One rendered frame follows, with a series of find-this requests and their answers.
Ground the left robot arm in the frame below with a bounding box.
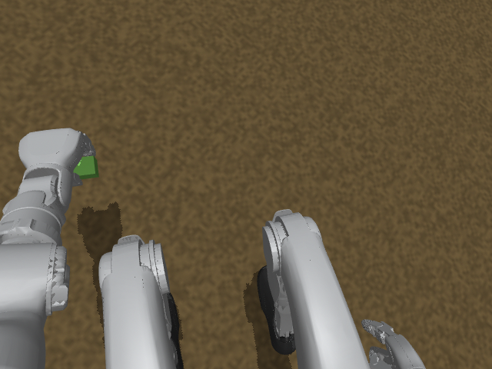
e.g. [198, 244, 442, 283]
[0, 163, 73, 369]

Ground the right robot hand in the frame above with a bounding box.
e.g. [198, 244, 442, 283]
[361, 319, 426, 369]

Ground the right robot foot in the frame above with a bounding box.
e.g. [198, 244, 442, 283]
[257, 265, 296, 355]

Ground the left robot foot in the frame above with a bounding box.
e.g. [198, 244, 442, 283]
[167, 293, 184, 369]

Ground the small box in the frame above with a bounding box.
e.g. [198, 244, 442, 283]
[73, 156, 99, 179]

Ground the left robot hand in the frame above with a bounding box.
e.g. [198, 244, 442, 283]
[18, 128, 96, 187]

